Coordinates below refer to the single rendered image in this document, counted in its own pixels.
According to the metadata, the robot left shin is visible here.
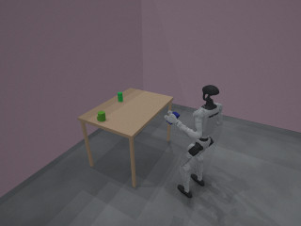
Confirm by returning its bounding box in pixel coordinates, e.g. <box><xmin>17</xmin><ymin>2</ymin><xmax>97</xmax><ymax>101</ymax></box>
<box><xmin>180</xmin><ymin>166</ymin><xmax>190</xmax><ymax>192</ymax></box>

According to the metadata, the robot shin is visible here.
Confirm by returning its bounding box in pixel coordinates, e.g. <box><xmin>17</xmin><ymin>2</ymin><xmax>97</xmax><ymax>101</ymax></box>
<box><xmin>180</xmin><ymin>166</ymin><xmax>190</xmax><ymax>192</ymax></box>
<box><xmin>194</xmin><ymin>155</ymin><xmax>204</xmax><ymax>181</ymax></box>

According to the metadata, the robot left hand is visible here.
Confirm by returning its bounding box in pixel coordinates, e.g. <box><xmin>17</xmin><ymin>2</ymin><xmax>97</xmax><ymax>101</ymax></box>
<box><xmin>165</xmin><ymin>110</ymin><xmax>178</xmax><ymax>124</ymax></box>

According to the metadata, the table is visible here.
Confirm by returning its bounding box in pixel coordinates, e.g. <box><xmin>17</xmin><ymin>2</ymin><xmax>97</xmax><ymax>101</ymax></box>
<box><xmin>77</xmin><ymin>88</ymin><xmax>174</xmax><ymax>187</ymax></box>

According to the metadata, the robot right shin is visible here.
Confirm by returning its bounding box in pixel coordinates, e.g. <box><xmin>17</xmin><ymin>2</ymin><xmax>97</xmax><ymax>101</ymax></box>
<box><xmin>194</xmin><ymin>155</ymin><xmax>204</xmax><ymax>181</ymax></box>

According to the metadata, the robot right upper arm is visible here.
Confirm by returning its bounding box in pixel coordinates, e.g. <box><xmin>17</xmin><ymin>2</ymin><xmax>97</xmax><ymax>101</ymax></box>
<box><xmin>214</xmin><ymin>103</ymin><xmax>223</xmax><ymax>126</ymax></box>

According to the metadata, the robot left upper arm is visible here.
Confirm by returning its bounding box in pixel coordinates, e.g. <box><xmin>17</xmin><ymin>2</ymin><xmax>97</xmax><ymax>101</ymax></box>
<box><xmin>193</xmin><ymin>108</ymin><xmax>204</xmax><ymax>139</ymax></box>

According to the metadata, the sponge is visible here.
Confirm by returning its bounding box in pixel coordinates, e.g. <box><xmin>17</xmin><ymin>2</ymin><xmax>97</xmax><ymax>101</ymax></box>
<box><xmin>167</xmin><ymin>111</ymin><xmax>180</xmax><ymax>124</ymax></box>

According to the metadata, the robot left forearm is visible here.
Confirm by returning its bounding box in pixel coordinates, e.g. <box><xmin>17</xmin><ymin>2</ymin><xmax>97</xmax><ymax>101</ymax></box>
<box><xmin>174</xmin><ymin>120</ymin><xmax>199</xmax><ymax>139</ymax></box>

